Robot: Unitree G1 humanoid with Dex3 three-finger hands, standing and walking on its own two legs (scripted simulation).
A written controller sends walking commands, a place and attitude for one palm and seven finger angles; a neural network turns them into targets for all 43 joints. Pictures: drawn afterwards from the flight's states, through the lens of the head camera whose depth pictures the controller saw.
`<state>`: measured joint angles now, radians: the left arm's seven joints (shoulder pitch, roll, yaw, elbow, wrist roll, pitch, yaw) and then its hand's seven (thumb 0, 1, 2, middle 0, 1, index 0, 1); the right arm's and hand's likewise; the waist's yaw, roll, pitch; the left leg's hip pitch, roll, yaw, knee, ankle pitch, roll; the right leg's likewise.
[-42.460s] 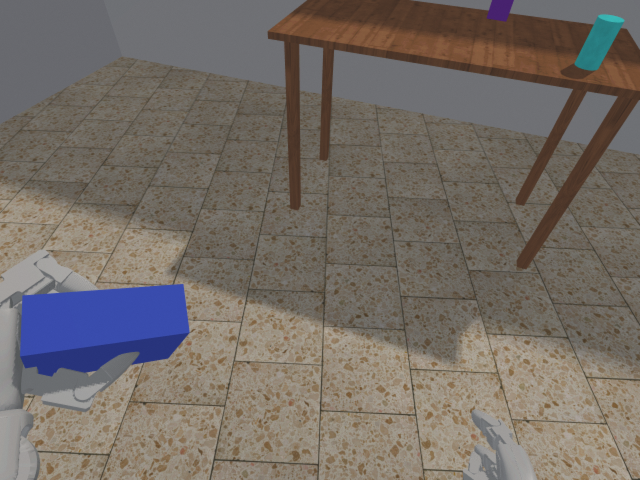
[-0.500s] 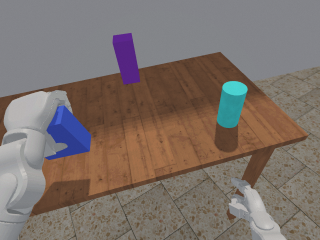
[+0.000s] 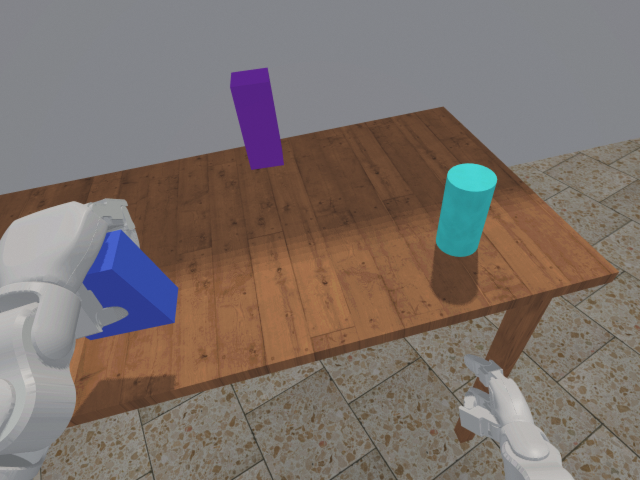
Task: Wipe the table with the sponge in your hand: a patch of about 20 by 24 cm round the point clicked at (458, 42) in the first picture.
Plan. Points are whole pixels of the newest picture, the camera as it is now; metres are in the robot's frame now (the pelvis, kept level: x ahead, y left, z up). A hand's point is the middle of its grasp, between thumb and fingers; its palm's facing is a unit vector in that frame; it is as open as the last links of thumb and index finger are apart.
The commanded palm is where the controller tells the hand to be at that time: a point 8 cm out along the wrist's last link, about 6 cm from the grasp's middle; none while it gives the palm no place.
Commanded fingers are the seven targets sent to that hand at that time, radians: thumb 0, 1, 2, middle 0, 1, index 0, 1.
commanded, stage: bring the sponge back beside the body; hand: left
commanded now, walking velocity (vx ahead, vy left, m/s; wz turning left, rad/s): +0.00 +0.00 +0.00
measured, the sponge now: (115, 298) +0.24 +0.28 +0.15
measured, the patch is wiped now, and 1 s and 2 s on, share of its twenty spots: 0.95 0.95 0.95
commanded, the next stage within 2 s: step back with the hand held close in 1.06 s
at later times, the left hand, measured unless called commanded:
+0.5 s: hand (87, 295) +0.21 +0.27 +0.19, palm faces +0.21 -0.11 -0.97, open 9.0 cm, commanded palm +0.15 +0.28 +0.26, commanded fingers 0.00 0.10 1.30 -1.20 -1.60 -1.20 -1.60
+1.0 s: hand (73, 303) +0.20 +0.28 +0.19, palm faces +0.23 -0.12 -0.97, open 9.0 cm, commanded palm +0.14 +0.28 +0.26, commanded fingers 0.00 0.10 1.30 -1.20 -1.60 -1.20 -1.60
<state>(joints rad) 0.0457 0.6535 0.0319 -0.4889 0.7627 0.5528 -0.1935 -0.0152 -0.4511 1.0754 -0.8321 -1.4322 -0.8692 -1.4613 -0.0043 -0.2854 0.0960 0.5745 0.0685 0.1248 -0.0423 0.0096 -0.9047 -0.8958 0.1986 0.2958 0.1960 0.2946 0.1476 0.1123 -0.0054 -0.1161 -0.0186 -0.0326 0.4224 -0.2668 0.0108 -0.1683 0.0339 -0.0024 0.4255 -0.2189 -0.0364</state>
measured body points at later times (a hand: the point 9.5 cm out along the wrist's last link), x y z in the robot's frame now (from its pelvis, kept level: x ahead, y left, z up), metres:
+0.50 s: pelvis -0.01 -0.01 +0.00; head -0.03 -0.05 +0.45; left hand +0.19 +0.27 +0.25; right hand +0.26 -0.18 -0.06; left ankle -0.02 +0.12 -0.74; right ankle +0.01 -0.10 -0.74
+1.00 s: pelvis -0.01 +0.00 +0.00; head -0.03 -0.04 +0.45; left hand +0.18 +0.28 +0.24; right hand +0.26 -0.18 -0.06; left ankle -0.02 +0.12 -0.74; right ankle +0.01 -0.10 -0.74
